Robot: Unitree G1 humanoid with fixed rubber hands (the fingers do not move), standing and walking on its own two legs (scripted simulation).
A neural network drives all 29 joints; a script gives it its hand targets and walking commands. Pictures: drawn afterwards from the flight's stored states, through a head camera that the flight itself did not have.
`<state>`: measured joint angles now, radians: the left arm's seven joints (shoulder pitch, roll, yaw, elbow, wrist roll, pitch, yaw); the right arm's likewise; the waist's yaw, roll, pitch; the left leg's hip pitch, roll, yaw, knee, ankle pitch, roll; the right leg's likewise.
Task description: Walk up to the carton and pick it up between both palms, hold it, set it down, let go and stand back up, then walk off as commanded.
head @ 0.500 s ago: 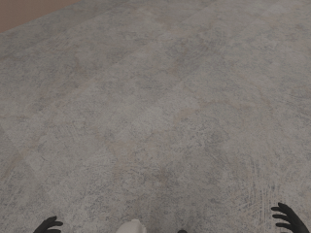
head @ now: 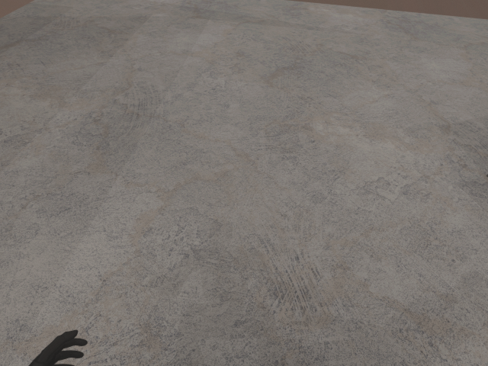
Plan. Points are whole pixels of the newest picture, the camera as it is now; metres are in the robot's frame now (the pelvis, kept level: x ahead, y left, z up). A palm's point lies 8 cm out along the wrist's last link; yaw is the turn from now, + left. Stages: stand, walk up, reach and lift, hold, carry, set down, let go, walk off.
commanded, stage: walk up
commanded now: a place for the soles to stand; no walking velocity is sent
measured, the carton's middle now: out of the picture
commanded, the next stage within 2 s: none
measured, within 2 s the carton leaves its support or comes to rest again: neither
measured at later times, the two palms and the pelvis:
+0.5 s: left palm (177, 265) +0.35 +0.14 -0.10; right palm out of the picture +0.06 -0.43 -0.06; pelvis +0.11 -0.08 +0.00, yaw -30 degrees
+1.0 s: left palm (316, 193) +0.52 -0.17 -0.07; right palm out of the picture -0.07 -0.53 -0.09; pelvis +0.17 -0.26 -0.01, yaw -49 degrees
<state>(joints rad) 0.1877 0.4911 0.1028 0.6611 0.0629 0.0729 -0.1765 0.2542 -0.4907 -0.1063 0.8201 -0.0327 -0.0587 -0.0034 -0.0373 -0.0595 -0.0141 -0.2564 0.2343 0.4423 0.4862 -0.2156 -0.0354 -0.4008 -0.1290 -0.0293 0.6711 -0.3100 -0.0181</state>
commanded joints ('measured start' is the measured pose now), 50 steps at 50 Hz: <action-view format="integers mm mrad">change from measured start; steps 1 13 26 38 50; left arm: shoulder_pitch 77 -43 -5 -222 -67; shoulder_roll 155 161 114 130 207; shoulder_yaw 56 76 25 16 67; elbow -26 -92 1 -7 39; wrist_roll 2 -26 -20 -47 -68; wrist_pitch -36 -42 -61 -51 -83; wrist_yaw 33 33 25 -19 87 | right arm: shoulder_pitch -31 -17 95 47 107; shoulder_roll -275 -169 -215 -299 -197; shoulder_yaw -71 -15 -55 -83 -21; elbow -44 -77 -49 -32 1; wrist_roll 6 9 32 14 24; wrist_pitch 1 -53 -87 -71 -50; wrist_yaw -5 -28 -50 -21 15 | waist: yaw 97 109 -4 -16 41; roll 153 -127 144 179 -86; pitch -134 -25 -13 3 18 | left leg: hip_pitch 62 -299 239 167 -266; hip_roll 125 -212 91 111 -63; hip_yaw -102 -345 -450 -196 -391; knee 140 247 -229 -253 538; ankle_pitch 171 -203 128 15 -150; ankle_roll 139 22 92 170 38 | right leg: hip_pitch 166 256 -196 -77 160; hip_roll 78 18 46 -7 -6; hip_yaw -61 450 132 13 255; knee -211 -332 257 -1 -368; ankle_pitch -14 183 85 122 -23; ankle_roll -56 -242 1 15 -189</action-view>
